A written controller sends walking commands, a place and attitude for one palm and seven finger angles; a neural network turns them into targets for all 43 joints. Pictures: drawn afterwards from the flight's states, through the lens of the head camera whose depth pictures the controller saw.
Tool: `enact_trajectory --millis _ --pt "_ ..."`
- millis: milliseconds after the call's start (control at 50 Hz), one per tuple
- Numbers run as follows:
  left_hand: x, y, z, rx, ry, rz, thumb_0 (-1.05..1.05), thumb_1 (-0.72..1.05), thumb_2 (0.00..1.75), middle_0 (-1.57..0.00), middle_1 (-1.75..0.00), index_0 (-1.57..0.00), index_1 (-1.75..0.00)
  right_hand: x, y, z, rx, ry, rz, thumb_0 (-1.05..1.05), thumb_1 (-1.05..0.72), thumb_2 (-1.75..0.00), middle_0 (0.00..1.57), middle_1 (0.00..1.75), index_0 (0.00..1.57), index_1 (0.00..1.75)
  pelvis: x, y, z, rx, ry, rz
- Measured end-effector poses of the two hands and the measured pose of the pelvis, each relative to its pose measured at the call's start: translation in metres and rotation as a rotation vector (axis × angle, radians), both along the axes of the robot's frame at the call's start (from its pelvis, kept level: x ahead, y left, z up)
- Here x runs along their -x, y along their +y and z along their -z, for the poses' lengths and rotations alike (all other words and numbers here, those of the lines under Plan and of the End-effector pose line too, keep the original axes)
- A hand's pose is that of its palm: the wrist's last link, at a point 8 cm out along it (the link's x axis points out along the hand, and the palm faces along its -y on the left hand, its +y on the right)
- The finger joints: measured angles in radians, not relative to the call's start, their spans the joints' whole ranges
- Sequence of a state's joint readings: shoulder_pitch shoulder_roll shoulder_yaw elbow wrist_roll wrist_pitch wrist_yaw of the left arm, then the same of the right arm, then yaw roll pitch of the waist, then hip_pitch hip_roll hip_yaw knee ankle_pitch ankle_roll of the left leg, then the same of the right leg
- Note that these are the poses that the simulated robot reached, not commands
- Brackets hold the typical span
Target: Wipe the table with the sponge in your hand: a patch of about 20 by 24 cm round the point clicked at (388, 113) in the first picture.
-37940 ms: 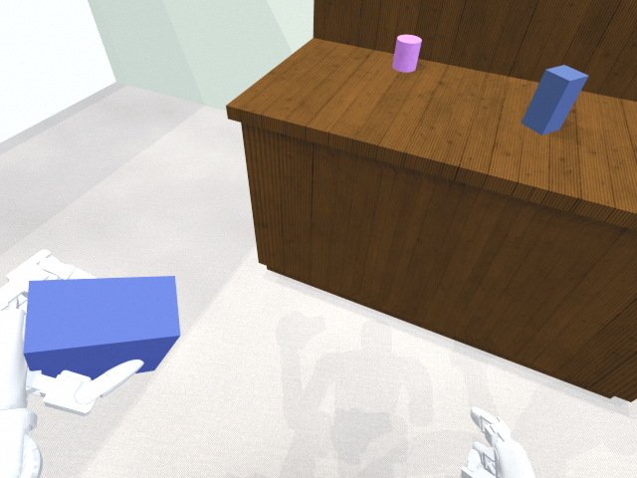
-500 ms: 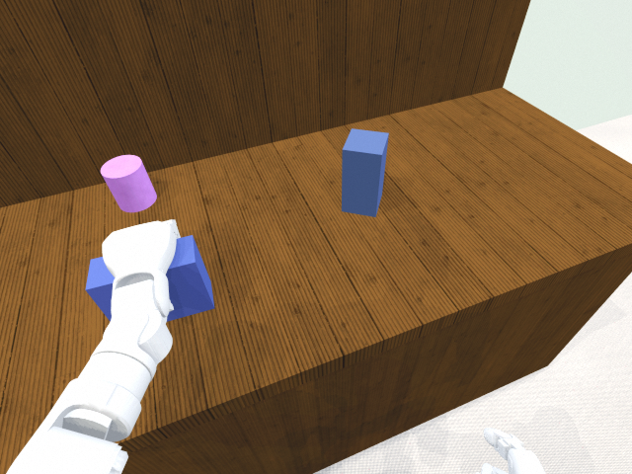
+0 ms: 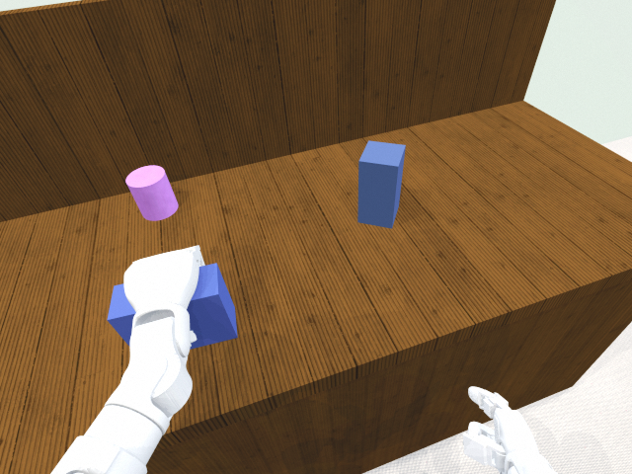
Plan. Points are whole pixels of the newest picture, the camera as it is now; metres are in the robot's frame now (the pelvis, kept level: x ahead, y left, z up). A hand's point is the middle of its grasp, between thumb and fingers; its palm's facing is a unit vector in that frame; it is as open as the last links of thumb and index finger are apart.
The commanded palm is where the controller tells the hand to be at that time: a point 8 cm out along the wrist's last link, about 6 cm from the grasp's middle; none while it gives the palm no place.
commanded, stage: wipe back along the middle lane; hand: left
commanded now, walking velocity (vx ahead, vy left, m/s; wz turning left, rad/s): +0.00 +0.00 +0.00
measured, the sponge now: (182, 319) +0.31 +0.24 +0.02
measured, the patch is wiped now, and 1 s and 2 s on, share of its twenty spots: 0.70 0.80 0.85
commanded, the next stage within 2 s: slide across to the third lane in 0.44 s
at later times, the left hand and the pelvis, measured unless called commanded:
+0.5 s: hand (189, 336) +0.26 +0.20 +0.06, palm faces +0.05 -0.06 -1.00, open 9.9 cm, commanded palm +0.22 +0.18 +0.10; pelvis -0.02 -0.02 +0.00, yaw +0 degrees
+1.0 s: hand (218, 342) +0.26 +0.16 +0.06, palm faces +0.02 -0.05 -1.00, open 9.9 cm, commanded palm +0.24 +0.14 +0.11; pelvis -0.04 -0.03 +0.00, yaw +0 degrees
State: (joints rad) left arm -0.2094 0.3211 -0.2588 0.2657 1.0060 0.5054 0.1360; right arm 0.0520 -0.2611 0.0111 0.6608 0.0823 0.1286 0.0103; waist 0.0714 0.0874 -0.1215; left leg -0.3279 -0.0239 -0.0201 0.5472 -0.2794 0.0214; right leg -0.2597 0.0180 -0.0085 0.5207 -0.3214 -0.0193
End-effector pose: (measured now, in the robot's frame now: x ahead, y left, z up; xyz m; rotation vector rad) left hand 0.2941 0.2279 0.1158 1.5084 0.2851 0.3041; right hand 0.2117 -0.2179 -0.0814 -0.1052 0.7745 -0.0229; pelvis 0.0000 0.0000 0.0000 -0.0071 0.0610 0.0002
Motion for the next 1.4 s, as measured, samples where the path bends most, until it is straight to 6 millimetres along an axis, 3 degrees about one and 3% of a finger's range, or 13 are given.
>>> enact_trajectory --millis 260,660,920,1160,1400 --pt "0.031 -0.018 -0.001 0.019 -0.02 0.008 0.02 -0.48 1.08 -0.69 -1.41 -0.72 -1.41 -0.017 0.008 -0.012 -0.037 -0.067 -0.056 0.01 -0.91 -0.9 0.2 0.3 0.2 0.3 0.004 -0.008 0.001 -0.005 -0.026 0.0" --pt "0.063 -0.044 -0.001 0.025 -0.027 0.023 0.02 -0.48 1.08 -0.69 -1.41 -0.72 -1.41 0.008 -0.017 -0.008 -0.033 -0.079 -0.028 0.01 -0.91 -0.9 0.2 0.3 0.2 0.3 0.022 -0.025 0.002 -0.016 -0.071 0.01" --pt "0.061 -0.068 -0.001 0.016 -0.011 0.076 0.0 -0.5 1.08 -0.71 -1.38 -0.74 -1.37 0.013 -0.018 -0.008 -0.043 -0.116 -0.038 0.01 -0.91 -0.9 0.2 0.3 0.19 0.3 0.033 -0.032 0.001 -0.02 -0.089 0.0" --pt "0.043 -0.083 0.0 0.001 -0.001 0.075 -0.02 -0.51 1.09 -0.72 -1.38 -0.76 -1.35 0.019 -0.013 -0.003 -0.063 -0.102 -0.054 0.01 -0.91 -0.9 0.2 0.3 0.2 0.3 0.038 -0.036 0.002 -0.023 -0.083 -0.015" --pt "0.025 -0.101 0.001 0.014 -0.004 0.073 -0.02 -0.51 1.09 -0.72 -1.38 -0.76 -1.35 0.029 -0.024 0.003 -0.058 -0.057 -0.026 0.01 -0.91 -0.9 0.2 0.3 0.2 0.3 0.037 -0.038 0.003 -0.026 -0.071 -0.007"
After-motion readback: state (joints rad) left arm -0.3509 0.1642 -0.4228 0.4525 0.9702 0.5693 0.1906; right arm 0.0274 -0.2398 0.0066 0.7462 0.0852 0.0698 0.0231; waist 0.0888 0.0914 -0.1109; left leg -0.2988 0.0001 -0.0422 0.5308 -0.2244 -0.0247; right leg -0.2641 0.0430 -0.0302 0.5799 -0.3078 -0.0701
